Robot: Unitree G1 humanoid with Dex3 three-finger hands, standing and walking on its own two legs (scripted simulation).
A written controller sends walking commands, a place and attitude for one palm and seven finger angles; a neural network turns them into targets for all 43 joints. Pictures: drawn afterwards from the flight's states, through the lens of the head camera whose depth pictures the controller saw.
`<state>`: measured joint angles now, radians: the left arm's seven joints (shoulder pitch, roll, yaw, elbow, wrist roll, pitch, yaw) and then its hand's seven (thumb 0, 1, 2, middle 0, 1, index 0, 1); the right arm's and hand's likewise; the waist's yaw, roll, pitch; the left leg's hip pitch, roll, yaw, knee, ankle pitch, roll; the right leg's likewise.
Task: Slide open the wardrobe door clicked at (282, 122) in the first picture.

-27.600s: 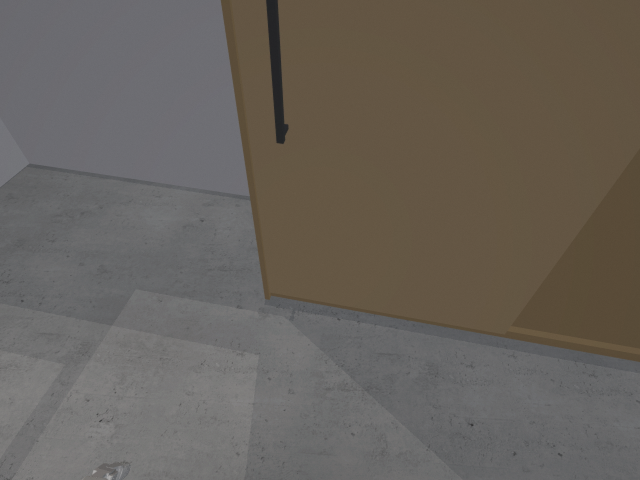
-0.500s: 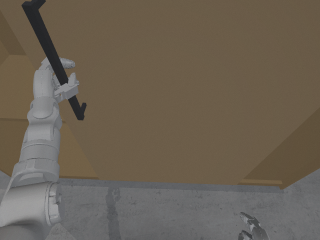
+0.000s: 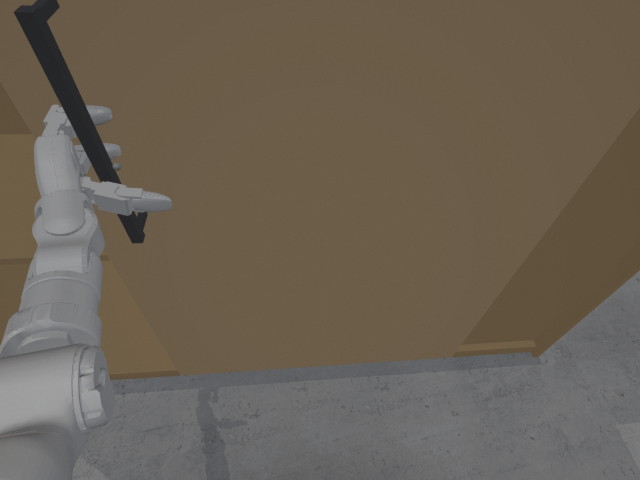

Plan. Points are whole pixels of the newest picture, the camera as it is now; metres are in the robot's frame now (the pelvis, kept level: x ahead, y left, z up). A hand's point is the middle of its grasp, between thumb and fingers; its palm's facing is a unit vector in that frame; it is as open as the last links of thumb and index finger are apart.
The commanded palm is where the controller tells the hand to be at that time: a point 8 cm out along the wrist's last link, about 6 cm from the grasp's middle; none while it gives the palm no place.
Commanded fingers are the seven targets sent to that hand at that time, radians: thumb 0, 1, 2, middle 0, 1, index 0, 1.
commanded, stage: slip the hand off the handle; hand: left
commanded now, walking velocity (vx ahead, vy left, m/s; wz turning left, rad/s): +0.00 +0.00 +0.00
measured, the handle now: (101, 144) +0.50 +0.28 +0.16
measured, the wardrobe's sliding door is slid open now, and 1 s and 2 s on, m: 0.52 0.52 0.52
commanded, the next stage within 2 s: draw the hand back to the body in 1.38 s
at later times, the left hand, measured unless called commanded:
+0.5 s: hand (56, 169) +0.44 +0.31 +0.16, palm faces +0.42 -0.89 -0.16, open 14.6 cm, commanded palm +0.41 +0.34 +0.16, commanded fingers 0.00 -0.55 0.20 -0.25 -1.15 -0.25 -1.15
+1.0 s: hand (37, 202) +0.40 +0.32 +0.15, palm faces +0.40 -0.91 -0.14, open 14.7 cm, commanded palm +0.35 +0.35 +0.16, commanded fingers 0.00 -0.55 0.20 -0.25 -1.15 -0.25 -1.15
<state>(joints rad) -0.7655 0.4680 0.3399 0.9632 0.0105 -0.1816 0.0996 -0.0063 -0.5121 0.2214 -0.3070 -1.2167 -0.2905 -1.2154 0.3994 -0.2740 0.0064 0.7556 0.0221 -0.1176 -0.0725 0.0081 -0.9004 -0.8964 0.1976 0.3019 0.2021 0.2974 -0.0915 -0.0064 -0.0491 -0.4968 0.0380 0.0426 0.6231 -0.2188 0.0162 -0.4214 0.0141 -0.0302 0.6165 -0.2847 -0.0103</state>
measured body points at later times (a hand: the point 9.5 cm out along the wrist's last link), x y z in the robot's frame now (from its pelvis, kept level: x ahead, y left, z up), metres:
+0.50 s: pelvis +0.04 +0.01 +0.01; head +0.05 +0.01 +0.46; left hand +0.41 +0.36 +0.17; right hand +0.16 -0.25 -0.09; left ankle +0.06 +0.11 -0.72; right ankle +0.02 -0.11 -0.72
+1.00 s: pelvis +0.04 +0.00 +0.01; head +0.05 +0.00 +0.46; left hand +0.37 +0.36 +0.16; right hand +0.15 -0.26 -0.10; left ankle +0.06 +0.11 -0.72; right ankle +0.02 -0.11 -0.72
